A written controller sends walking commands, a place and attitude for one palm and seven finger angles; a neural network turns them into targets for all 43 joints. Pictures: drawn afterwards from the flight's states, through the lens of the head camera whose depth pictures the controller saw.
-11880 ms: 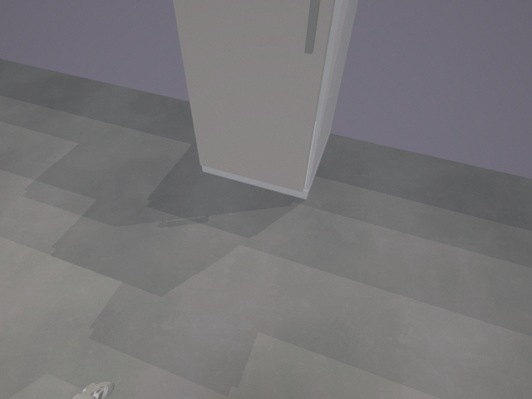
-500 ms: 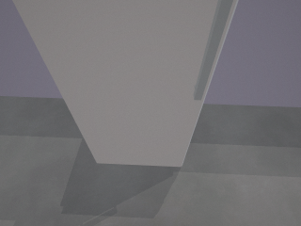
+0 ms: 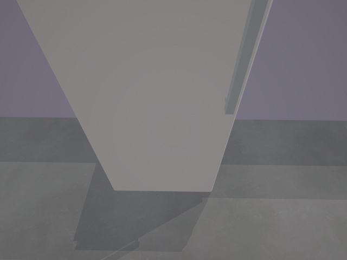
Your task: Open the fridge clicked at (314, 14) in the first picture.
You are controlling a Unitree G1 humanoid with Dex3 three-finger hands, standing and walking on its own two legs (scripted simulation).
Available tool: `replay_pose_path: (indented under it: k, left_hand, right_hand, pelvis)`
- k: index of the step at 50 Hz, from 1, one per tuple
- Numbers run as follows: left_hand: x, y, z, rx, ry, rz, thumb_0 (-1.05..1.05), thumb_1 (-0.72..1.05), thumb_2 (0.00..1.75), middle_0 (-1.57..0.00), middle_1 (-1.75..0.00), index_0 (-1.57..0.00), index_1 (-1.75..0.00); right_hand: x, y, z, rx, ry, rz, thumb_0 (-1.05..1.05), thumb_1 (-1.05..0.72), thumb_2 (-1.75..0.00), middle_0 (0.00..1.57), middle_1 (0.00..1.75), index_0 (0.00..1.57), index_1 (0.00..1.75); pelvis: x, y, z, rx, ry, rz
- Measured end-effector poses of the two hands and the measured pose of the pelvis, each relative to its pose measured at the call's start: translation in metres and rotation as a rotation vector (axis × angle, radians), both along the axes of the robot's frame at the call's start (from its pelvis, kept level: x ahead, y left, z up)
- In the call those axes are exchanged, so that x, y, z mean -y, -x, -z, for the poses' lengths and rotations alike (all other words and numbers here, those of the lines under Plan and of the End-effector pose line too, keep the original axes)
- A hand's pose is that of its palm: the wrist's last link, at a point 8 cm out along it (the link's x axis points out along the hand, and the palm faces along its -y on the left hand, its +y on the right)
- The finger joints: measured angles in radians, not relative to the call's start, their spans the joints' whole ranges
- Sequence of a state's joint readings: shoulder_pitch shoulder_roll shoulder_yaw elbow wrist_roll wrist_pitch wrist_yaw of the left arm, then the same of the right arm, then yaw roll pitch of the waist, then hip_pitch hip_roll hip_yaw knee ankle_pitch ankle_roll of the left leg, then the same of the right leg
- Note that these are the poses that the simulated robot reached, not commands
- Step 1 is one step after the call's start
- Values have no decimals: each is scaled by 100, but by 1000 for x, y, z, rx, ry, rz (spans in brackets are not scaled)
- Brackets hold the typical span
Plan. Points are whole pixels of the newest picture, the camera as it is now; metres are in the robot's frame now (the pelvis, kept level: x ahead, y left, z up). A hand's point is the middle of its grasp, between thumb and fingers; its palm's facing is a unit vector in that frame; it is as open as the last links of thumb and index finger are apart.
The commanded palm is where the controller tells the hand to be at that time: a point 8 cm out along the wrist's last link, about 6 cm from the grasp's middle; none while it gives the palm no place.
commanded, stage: look again from close up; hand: right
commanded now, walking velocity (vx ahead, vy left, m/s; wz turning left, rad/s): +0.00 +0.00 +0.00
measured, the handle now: (244, 42) +0.55 -0.14 +0.23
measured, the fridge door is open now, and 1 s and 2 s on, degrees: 0 0 0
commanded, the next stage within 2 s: shuffle to correct the standing spot in 0.12 s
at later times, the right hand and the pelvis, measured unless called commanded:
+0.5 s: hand out of the picture +0.00 -0.16 -0.19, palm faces +0.05 +0.99 -0.16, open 7.4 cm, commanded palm none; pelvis +0.02 +0.01 -0.01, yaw -1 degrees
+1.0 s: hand (241, 226) +0.26 -0.18 -0.18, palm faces +0.02 +0.98 -0.20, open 7.3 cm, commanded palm none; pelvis +0.16 +0.00 -0.02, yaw -3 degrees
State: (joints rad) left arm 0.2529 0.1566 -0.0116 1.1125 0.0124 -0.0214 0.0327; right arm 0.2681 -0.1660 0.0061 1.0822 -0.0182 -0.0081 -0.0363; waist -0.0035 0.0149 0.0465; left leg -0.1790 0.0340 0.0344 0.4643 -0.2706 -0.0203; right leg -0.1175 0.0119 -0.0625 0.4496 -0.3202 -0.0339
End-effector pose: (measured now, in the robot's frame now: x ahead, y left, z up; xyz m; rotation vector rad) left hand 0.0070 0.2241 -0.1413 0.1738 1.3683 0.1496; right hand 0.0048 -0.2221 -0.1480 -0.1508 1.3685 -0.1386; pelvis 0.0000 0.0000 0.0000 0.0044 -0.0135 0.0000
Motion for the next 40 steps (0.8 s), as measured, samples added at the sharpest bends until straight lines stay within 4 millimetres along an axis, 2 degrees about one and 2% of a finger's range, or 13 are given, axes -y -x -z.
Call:
replay_pose_path:
  k: [15,23,27,32,34,36,40]
  left_hand:
    - [0,15,2,-23,16,-3,1,91,90,-20,-30,-20,-30]
    - [1,21,8,-82,28,-18,1,91,90,-20,-30,-20,-30]
    - [4,11,9,-113,16,-9,1,91,90,-20,-30,-20,-30]
    - [14,-23,4,-80,-16,0,1,91,90,-20,-30,-20,-30]
    - [20,-32,0,-50,-31,-11,1,91,90,-20,-30,-20,-30]
    - [26,-33,-5,-52,-34,-24,0,91,90,-20,-30,-20,-30]
    - [40,-23,-13,-134,-13,-42,0,91,90,-20,-30,-20,-30]
  right_hand:
    - [-1,0,-2,17,9,-2,0,-91,-89,20,30,20,30]
    - [-9,10,7,-39,-19,29,0,-91,-89,20,30,20,30]
    - [-11,16,14,-73,-37,72,0,-91,-89,20,30,20,30]
    - [-6,23,24,-160,-73,106,0,-91,-89,20,30,20,30]
    - [-3,14,23,-198,-79,86,1,-91,-89,20,30,20,30]
    - [2,-7,20,-192,-78,70,1,-91,-89,20,30,20,30]
    - [10,-74,16,-88,-67,38,1,-91,-89,20,30,20,30]
  pelvis:
    - [-4,5,0,1,3,3]
    - [-7,-15,7,-11,-4,5]
    - [-3,-30,13,-24,-24,26]
    - [10,-56,17,-30,-17,24]
    - [14,-67,14,-31,-26,17]
    - [16,-77,10,-31,-38,22]
    - [15,-95,4,-35,-46,33]
